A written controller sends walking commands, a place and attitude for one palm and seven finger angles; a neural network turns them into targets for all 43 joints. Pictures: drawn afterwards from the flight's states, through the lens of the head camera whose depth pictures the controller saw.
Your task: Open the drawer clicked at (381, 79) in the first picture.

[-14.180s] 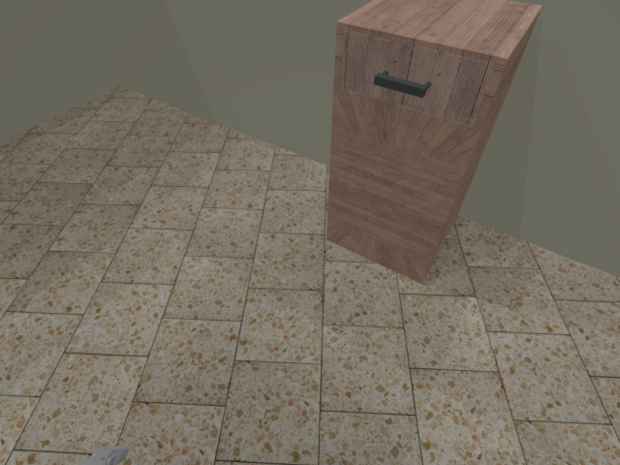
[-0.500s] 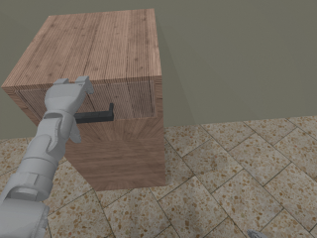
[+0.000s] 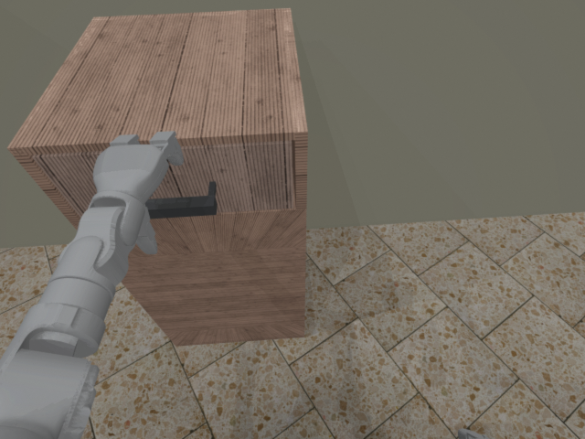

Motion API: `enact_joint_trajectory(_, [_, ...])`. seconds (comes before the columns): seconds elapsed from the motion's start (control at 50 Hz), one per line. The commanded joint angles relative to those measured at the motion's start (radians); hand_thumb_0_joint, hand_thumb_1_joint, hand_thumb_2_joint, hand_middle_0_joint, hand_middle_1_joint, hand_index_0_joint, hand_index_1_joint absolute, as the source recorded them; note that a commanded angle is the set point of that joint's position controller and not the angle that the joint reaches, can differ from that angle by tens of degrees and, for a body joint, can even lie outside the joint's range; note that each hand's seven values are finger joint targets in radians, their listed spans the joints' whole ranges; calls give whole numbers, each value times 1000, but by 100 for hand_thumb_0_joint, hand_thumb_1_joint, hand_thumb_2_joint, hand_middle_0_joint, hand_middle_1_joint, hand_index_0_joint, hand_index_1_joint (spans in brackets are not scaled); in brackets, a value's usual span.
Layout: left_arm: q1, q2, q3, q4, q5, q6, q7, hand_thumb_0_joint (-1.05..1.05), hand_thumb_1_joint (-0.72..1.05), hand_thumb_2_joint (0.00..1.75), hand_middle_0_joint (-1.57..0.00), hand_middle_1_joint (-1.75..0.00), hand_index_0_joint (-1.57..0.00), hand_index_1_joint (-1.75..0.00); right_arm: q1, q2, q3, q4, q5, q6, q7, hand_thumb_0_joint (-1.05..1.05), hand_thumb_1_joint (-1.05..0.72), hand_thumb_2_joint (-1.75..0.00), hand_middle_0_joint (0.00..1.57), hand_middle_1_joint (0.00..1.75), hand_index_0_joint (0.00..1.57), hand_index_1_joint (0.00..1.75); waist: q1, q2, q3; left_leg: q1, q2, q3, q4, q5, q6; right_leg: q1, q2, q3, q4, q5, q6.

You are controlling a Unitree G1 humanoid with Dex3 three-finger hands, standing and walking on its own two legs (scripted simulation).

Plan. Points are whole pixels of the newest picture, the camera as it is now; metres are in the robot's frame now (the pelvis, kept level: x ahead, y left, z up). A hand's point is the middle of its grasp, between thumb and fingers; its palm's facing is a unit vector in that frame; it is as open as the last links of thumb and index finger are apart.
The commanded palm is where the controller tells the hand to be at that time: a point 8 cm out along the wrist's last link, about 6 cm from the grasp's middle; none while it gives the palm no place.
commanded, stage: move the hooked fingers above the handle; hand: left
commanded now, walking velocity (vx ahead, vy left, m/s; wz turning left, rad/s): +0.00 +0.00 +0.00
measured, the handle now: (175, 198) +0.48 +0.22 +0.03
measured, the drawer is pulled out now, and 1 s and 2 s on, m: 0.00 0.00 0.00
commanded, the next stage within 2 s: lower the fingers behind the handle in 1.98 s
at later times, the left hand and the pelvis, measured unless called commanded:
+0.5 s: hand (150, 194) +0.43 +0.23 +0.09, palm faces +0.02 -0.03 -1.00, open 13.8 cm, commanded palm +0.40 +0.24 +0.15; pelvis +0.00 -0.01 +0.00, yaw +1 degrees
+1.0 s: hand (152, 196) +0.43 +0.23 +0.09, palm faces +0.02 -0.04 -1.00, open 13.8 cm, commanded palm +0.40 +0.24 +0.15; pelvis +0.01 -0.02 +0.00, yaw +1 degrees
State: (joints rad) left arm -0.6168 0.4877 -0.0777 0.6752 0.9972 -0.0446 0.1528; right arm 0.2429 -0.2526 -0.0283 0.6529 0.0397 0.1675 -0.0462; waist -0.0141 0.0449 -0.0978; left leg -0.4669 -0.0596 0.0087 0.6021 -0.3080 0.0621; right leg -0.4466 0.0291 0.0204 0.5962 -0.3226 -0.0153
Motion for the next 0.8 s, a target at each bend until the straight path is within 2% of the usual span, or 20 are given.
enact_joint_trajectory(0.0, [-332, 339, 171, -127, 8, 93, 32, 0, -50, 30, -30, -120, -30, -120, -1, -145, -40, -116, -2, -18, -5, 0, -90, -90, 20, 30, 20, 30, 42, -43, -348, 170, 36, -18, -58, 441, -26, 186, 9, -26, -42, 333, -38])
enact_joint_trajectory(0.06, [-332, 314, 140, -141, -2, 102, 8, 0, -50, 30, -30, -120, -30, -120, -7, -148, -39, -129, 4, -17, -10, 0, -90, -90, 20, 30, 20, 30, 26, -56, -305, 163, 36, -9, -68, 384, -16, 180, 6, -23, -58, 316, -31])
enact_joint_trajectory(0.08, [-340, 297, 124, -173, -5, 94, -3, 0, -50, 30, -30, -120, -30, -120, -4, -149, -43, -133, 5, -20, -11, 0, -90, -90, 20, 30, 20, 30, 19, -53, -323, 187, 38, -13, -68, 388, -13, 175, 5, -22, -60, 313, -30])
enact_joint_trajectory(0.14, [-366, 244, 71, -247, -19, 54, -34, 0, -50, 30, -30, -120, -30, -120, 0, -147, -51, -137, 5, -30, -16, 0, -90, -90, 20, 30, 20, 30, -7, -33, -325, 237, 38, -23, -57, 389, -5, 144, 5, -16, -73, 299, -27])
enact_joint_trajectory(0.16, [-360, 243, 74, -267, -23, 38, -39, 0, -50, 30, -30, -120, -30, -120, 4, -145, -54, -134, 4, -32, -16, 0, -90, -90, 20, 30, 20, 30, -6, -29, -327, 250, 38, -26, -54, 391, -4, 136, 6, -14, -75, 294, -27])
enact_joint_trajectory(0.2, [-395, 191, 22, -314, -35, 10, -47, 0, -50, 30, -30, -120, -30, -120, 8, -138, -56, -131, 2, -39, -17, 0, -90, -90, 20, 30, 20, 30, -22, 4, -317, 279, 37, -37, -51, 390, -8, 103, 5, -19, -77, 265, -30])
enact_joint_trajectory(0.24, [-415, 190, 22, -313, -36, -9, -37, 0, -50, 30, -30, -120, -30, -120, 12, -135, -57, -116, 3, -45, -15, 0, -90, -90, 20, 30, 20, 30, -23, 29, -284, 294, 38, -52, -48, 376, -13, 55, 11, -24, -76, 233, -34])
enact_joint_trajectory(0.32, [-500, 252, 76, -218, -19, -6, 5, 0, -50, 30, -30, -120, -30, -120, 23, -139, -49, -87, 6, -45, -17, 0, -90, -90, 20, 30, 20, 30, -21, 10, -241, 227, 29, -52, -60, 297, -19, 41, 11, -29, -72, 185, -39])
enact_joint_trajectory(0.44, [-463, 354, 167, -126, 7, 47, 50, 0, -50, 30, -30, -120, -30, -120, 15, -139, -40, -96, -1, -40, -21, 0, -90, -90, 20, 30, 20, 30, 25, -14, -364, 171, 19, -19, -49, 361, -17, 174, 4, -15, -43, 302, -38])
enact_joint_trajectory(0.46, [-438, 339, 155, -125, 10, 55, 46, 0, -50, 30, -30, -120, -30, -120, 9, -136, -40, -104, -3, -38, -20, 0, -90, -90, 20, 30, 20, 30, 32, 12, -386, 176, 18, -13, -46, 385, -18, 187, 3, -14, -37, 329, -37])
enact_joint_trajectory(0.48, [-415, 315, 137, -103, 11, 67, 39, 0, -50, 30, -30, -120, -30, -120, 8, -136, -40, -106, -1, -35, -18, 0, -90, -90, 20, 30, 20, 30, 25, -2, -360, 173, 21, -9, -45, 398, -18, 180, 4, -17, -40, 346, -37])
enact_joint_trajectory(0.5, [-379, 294, 126, -90, 7, 75, 23, 0, -50, 30, -30, -120, -30, -120, 12, -140, -43, -109, -1, -32, -16, 0, -90, -90, 20, 30, 20, 30, 23, -28, -370, 170, 22, -7, -44, 410, -16, 196, 4, -18, -44, 359, -35])
enact_joint_trajectory(0.52, [-371, 303, 132, -91, -1, 77, 13, 0, -50, 30, -30, -120, -30, -120, 14, -143, -41, -110, 2, -30, -16, 0, -90, -90, 20, 30, 20, 30, 19, -63, -340, 157, 25, -2, -46, 404, -11, 199, 3, -18, -50, 373, -30])
enact_joint_trajectory(0.54, [-338, 339, 165, -80, -3, 79, 6, 0, -50, 30, -30, -120, -30, -120, 9, -146, -39, -116, 3, -25, -18, 0, -90, -90, 20, 30, 20, 30, 31, -84, -325, 133, 23, 1, -52, 386, -10, 218, 2, -13, -53, 373, -27])
enact_joint_trajectory(0.58, [-357, 319, 136, -74, -4, 83, -7, 0, -50, 30, -30, -120, -30, -120, 1, -146, -36, -120, 6, -19, -26, 0, -90, -90, 20, 30, 20, 30, 15, -103, -290, 114, 19, 10, -59, 345, -4, 215, -3, -8, -66, 365, -21])
enact_joint_trajectory(0.62, [-372, 337, 141, -105, -4, 64, -25, 0, -50, 30, -30, -120, -30, -120, 0, -150, -38, -126, 8, -20, -30, 0, -90, -90, 20, 30, 20, 30, 12, -77, -296, 122, 19, 12, -57, 343, -1, 218, -6, -1, -69, 370, -21])
enact_joint_trajectory(0.66, [-376, 322, 126, -136, -4, 40, -38, 0, -50, 30, -30, -120, -30, -120, 3, -148, -41, -130, 7, -20, -34, 0, -90, -90, 20, 30, 20, 30, 6, -54, -310, 140, 17, 13, -52, 350, 2, 214, -6, 4, -69, 381, -20])
enact_joint_trajectory(0.7, [-421, 253, 70, -209, -16, 4, -49, 0, -50, 30, -30, -120, -30, -120, 14, -140, -52, -129, 4, -29, -31, 0, -90, -90, 20, 30, 20, 30, -14, -20, -331, 191, 18, 5, -39, 379, 5, 189, -5, 4, -72, 385, -23])
enact_joint_trajectory(0.74, [-391, 291, 109, -236, -24, -26, -47, 0, -50, 30, -30, -120, -30, -120, 19, -140, -57, -124, 3, -30, -31, 0, -90, -90, 20, 30, 20, 30, -8, 2, -344, 210, 16, -1, -27, 388, 6, 179, 0, 7, -66, 386, -24])
enact_joint_trajectory(0.78, [-408, 278, 104, -237, -29, -44, -40, 0, -50, 30, -30, -120, -30, -120, 24, -136, -57, -114, 5, -32, -32, 0, -90, -90, 20, 30, 20, 30, -15, -6, -319, 201, 14, -8, -25, 382, 4, 155, 2, 2, -65, 374, -25])
